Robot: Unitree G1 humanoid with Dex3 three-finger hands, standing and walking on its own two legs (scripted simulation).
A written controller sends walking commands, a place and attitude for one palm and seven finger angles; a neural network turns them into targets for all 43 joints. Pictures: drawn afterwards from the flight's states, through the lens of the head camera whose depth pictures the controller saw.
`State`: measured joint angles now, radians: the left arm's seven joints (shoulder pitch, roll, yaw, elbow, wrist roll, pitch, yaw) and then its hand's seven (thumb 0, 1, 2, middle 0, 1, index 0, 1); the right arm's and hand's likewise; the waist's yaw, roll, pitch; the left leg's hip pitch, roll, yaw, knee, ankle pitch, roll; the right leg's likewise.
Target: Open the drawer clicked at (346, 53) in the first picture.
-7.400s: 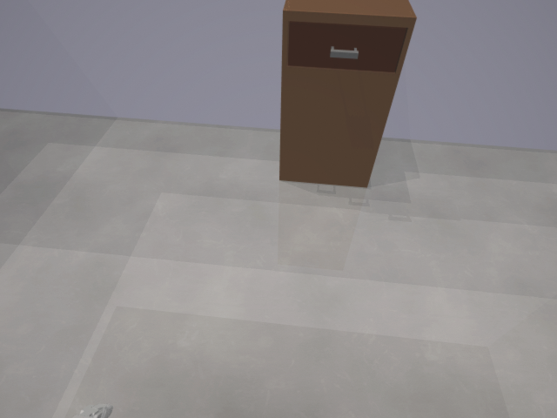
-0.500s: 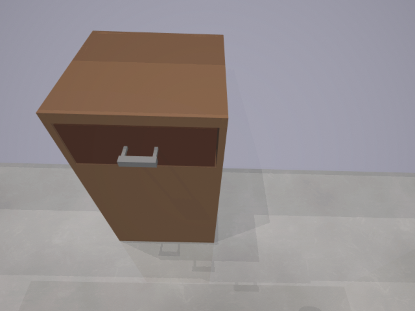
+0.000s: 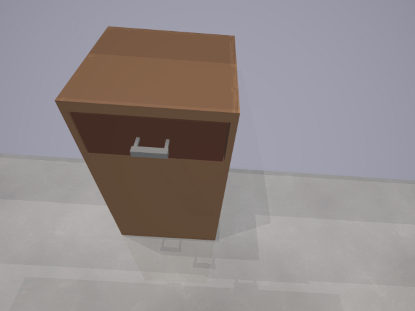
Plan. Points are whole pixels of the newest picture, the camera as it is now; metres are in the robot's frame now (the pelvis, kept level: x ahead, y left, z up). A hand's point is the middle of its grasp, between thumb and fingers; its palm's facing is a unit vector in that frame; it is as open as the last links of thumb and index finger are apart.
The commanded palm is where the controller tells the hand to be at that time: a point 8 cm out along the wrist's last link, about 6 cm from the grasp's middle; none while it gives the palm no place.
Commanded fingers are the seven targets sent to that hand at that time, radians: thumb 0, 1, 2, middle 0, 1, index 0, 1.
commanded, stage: come to a stop and stand still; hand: left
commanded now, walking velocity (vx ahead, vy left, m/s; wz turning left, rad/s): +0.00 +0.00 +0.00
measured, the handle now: (151, 147) +0.53 +0.20 -0.06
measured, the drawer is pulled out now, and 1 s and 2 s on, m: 0.00 0.00 0.00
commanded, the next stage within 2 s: look again from close up in 0.54 s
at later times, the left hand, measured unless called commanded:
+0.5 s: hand out of the picture -0.02 +0.15 -0.17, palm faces +0.00 -0.98 -0.18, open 7.3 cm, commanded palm none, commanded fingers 0.00 0.90 0.90 -0.20 -0.30 -0.20 -0.30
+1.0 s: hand out of the picture +0.02 +0.19 -0.17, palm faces +0.00 -0.97 -0.22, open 7.4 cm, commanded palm none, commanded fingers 0.00 0.90 0.90 -0.20 -0.30 -0.20 -0.30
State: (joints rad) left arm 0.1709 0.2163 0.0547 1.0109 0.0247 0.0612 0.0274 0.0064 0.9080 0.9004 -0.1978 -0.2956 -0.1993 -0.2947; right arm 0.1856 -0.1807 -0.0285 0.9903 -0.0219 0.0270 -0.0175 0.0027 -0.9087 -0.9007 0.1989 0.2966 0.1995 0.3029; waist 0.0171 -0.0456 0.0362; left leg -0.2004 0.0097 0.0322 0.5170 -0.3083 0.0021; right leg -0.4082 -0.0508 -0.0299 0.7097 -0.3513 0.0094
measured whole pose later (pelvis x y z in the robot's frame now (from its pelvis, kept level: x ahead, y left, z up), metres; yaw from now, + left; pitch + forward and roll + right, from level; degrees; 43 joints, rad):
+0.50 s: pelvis -0.02 -0.01 +0.01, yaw -2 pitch -1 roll +0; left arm 0.27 0.13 -0.01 1.15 0.01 0.01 0.04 0.02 0.92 0.90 -0.20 -0.30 -0.20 -0.29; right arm 0.29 -0.14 0.01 1.15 -0.01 0.01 -0.03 0.00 -0.91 -0.90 0.20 0.30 0.20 0.30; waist 0.00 0.00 0.03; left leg -0.16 0.04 0.05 0.39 -0.22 -0.02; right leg -0.17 0.00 -0.03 0.42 -0.23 -0.02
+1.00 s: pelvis -0.01 +0.01 +0.00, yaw -1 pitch -1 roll +0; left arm 0.28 0.16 -0.01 1.07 0.01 -0.02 0.04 0.01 0.92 0.90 -0.20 -0.30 -0.20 -0.29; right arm 0.31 -0.16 0.03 1.08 -0.01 -0.02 -0.02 0.02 -0.92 -0.90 0.20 0.30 0.20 0.30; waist -0.01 0.02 0.01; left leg -0.20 0.01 0.05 0.52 -0.30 0.01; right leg -0.20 -0.02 -0.03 0.52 -0.30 0.00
